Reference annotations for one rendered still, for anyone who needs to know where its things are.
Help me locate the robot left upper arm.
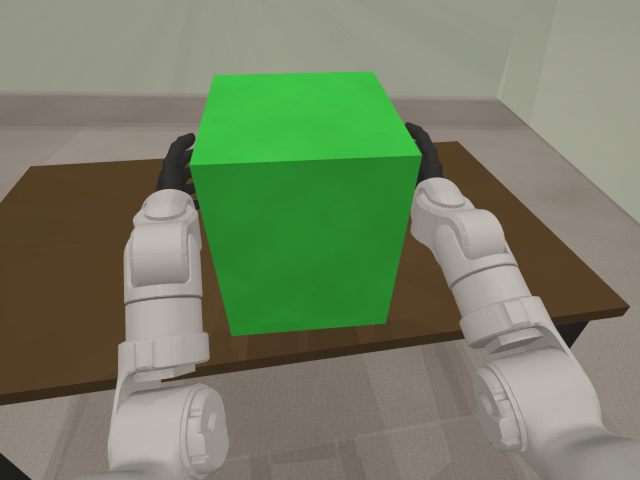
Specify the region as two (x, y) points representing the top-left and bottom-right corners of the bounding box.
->
(73, 383), (229, 480)

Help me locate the right robot forearm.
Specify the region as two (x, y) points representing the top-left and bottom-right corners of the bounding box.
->
(410, 178), (602, 422)

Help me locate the carton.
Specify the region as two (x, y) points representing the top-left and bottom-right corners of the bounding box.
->
(189, 71), (422, 336)

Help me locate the robot right hand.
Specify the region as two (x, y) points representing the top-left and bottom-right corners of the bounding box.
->
(405, 122), (443, 189)

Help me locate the table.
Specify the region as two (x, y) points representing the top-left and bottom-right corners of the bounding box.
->
(0, 141), (630, 480)

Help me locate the robot left hand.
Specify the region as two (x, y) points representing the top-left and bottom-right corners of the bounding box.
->
(156, 133), (200, 210)

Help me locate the robot right upper arm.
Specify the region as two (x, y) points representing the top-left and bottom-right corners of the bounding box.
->
(473, 346), (640, 480)

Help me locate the left robot forearm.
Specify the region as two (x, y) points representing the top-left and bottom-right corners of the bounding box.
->
(108, 189), (210, 466)

